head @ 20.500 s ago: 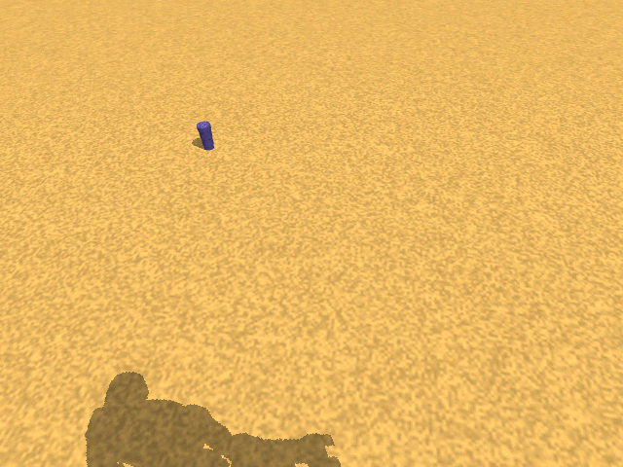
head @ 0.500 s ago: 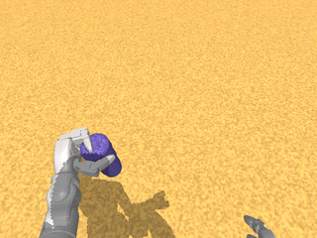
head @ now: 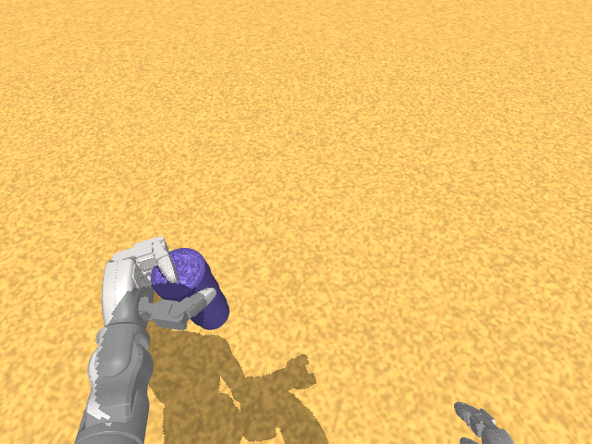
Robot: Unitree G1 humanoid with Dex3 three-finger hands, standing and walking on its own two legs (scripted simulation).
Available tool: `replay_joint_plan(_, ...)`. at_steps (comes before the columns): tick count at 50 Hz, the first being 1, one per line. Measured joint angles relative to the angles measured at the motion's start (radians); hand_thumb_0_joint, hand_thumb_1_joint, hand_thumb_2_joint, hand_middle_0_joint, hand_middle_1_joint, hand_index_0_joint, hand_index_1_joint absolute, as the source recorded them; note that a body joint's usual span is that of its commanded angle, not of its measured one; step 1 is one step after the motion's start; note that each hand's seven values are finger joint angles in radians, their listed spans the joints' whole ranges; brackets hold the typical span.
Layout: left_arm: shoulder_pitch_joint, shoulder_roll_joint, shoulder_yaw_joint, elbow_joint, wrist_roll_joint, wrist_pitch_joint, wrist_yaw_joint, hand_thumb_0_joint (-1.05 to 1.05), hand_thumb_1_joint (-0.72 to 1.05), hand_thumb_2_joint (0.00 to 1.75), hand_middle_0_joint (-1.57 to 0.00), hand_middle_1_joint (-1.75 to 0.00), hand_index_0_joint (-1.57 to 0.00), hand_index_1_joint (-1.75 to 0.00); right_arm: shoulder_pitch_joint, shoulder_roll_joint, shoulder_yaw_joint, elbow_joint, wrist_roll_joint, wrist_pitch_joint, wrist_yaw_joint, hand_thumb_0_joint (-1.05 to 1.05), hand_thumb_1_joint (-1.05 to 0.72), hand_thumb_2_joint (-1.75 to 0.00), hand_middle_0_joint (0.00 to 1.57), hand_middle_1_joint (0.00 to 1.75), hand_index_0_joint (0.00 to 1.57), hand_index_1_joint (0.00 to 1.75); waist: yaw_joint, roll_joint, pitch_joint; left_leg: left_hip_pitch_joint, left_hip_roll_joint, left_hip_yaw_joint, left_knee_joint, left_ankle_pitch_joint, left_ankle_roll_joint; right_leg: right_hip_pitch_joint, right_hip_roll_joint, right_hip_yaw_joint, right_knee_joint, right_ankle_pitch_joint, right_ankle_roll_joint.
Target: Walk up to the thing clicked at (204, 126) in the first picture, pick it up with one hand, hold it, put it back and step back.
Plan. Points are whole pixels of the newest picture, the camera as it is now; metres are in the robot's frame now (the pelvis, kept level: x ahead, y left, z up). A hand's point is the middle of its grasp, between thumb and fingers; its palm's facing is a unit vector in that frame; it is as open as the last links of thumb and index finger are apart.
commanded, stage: hold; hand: left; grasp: from the side
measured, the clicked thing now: (197, 295) +0.35 +0.16 +0.00
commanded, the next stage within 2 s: crouch in 1.36 s
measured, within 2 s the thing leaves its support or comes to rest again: neither
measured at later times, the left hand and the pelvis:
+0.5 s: hand (177, 282) +0.33 +0.17 +0.05, palm faces +0.11 -0.99 +0.00, open 6.5 cm; pelvis +0.00 +0.00 +0.00, yaw +0 degrees
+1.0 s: hand (175, 280) +0.33 +0.17 +0.06, palm faces +0.11 -0.99 +0.00, open 6.5 cm; pelvis -0.01 +0.00 +0.00, yaw +0 degrees
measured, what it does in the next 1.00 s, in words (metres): stands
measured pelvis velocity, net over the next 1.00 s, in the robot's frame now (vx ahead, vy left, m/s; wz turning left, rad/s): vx -0.01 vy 0.00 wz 0.00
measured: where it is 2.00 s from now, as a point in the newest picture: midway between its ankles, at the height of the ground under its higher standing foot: outside the picture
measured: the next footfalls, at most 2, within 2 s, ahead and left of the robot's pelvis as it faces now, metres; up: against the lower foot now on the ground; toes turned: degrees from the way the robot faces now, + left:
none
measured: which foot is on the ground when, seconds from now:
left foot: down 0.00-1.00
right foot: down 0.00-1.00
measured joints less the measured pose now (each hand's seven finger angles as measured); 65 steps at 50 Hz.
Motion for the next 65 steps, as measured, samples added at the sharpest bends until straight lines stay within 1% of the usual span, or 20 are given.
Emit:
replay_joint_plan(6, 0.015, 0.002, -0.004, -0.013, 0.002, -0.002, 0.002, -0.01, -0.31, 0.92, -0.65, -1.09, -1.35, -1.40, 0.006, -0.001, 0.000, 0.003, 0.001, 0.002, 0.001, 0.01, -0.94, -0.90, 0.20, 0.30, 0.20, 0.30, 0.001, 0.001, -0.004, 0.012, 0.000, 0.000, -0.008, 0.000, -0.001, 0.012, 0.000, 0.000, -0.007, 0.000, 0.000)
replay_joint_plan(13, -0.012, 0.003, 0.010, 0.026, 0.001, -0.005, 0.002, -0.01, -0.31, 0.92, -0.65, -1.09, -1.33, -1.39, -0.004, 0.000, -0.002, 0.004, -0.001, 0.002, 0.002, 0.01, -0.94, -0.90, 0.20, 0.30, 0.20, 0.30, -0.001, -0.002, -0.001, 0.002, -0.001, -0.002, -0.003, 0.002, -0.002, 0.001, -0.001, -0.002, 0.001, -0.001, -0.002)
replay_joint_plan(23, -0.003, 0.004, 0.006, 0.032, -0.003, -0.022, -0.018, -0.01, -0.30, 0.91, -0.64, -1.08, -1.32, -1.38, -0.001, -0.005, -0.004, 0.005, -0.002, 0.004, 0.004, 0.01, -0.93, -0.90, 0.20, 0.30, 0.20, 0.30, -0.002, 0.000, -0.004, -0.003, 0.000, -0.004, -0.002, 0.004, -0.004, -0.004, 0.001, -0.003, 0.004, -0.001, -0.004)
replay_joint_plan(30, -0.025, 0.003, 0.014, 0.053, 0.000, -0.029, -0.010, -0.01, -0.30, 0.91, -0.64, -1.08, -1.31, -1.37, -0.003, -0.004, -0.002, 0.006, -0.002, 0.007, 0.002, 0.01, -0.93, -0.90, 0.20, 0.30, 0.20, 0.30, -0.002, -0.003, 0.000, -0.005, 0.000, -0.005, -0.001, 0.007, -0.006, -0.008, 0.000, -0.004, 0.010, -0.001, -0.007)
replay_joint_plan(36, -0.032, 0.010, 0.013, 0.053, 0.001, -0.028, -0.016, -0.01, -0.29, 0.91, -0.64, -1.07, -1.31, -1.37, -0.003, -0.003, 0.000, 0.005, -0.002, 0.007, -0.002, 0.01, -0.93, -0.90, 0.20, 0.30, 0.20, 0.30, -0.004, 0.000, 0.003, -0.002, 0.000, -0.006, -0.007, 0.012, -0.007, -0.004, 0.001, -0.005, 0.003, 0.004, -0.007)
replay_joint_plan(42, -0.035, 0.009, 0.021, 0.076, -0.005, -0.023, -0.018, -0.01, -0.30, 0.92, -0.65, -1.08, -1.31, -1.37, -0.002, -0.004, -0.001, 0.007, -0.001, 0.007, -0.003, 0.01, -0.93, -0.90, 0.20, 0.30, 0.20, 0.30, -0.007, -0.001, -0.004, -0.005, 0.000, -0.005, -0.008, 0.014, -0.006, -0.008, 0.001, -0.004, 0.003, 0.006, -0.007)
replay_joint_plan(51, -0.033, 0.010, 0.018, 0.063, 0.001, -0.035, -0.016, -0.01, -0.30, 0.92, -0.65, -1.08, -1.32, -1.37, 0.002, -0.004, 0.000, 0.008, 0.000, 0.007, -0.006, 0.01, -0.94, -0.90, 0.20, 0.30, 0.20, 0.30, -0.005, -0.004, 0.002, 0.003, -0.001, -0.003, -0.011, 0.015, -0.004, 0.001, 0.000, -0.002, -0.003, 0.010, -0.004)
replay_joint_plan(58, -0.040, 0.009, 0.018, 0.081, 0.000, -0.028, -0.010, -0.01, -0.31, 0.91, -0.66, -1.08, -1.32, -1.37, -0.002, -0.003, -0.001, 0.007, 0.000, 0.003, -0.005, 0.01, -0.94, -0.90, 0.20, 0.30, 0.20, 0.30, -0.006, -0.004, 0.001, -0.005, -0.002, -0.001, -0.007, 0.014, -0.001, -0.007, -0.001, 0.001, -0.001, 0.011, -0.002)
replay_joint_plan(65, -0.040, 0.010, 0.009, 0.058, 0.004, -0.037, -0.001, -0.01, -0.30, 0.91, -0.65, -1.07, -1.31, -1.36, 0.006, 0.000, 0.002, 0.007, 0.000, 0.000, -0.003, 0.01, -0.94, -0.90, 0.20, 0.30, 0.20, 0.30, 0.000, -0.003, 0.004, 0.000, -0.003, -0.001, -0.007, 0.011, 0.000, 0.000, -0.002, 0.001, -0.004, 0.009, -0.001)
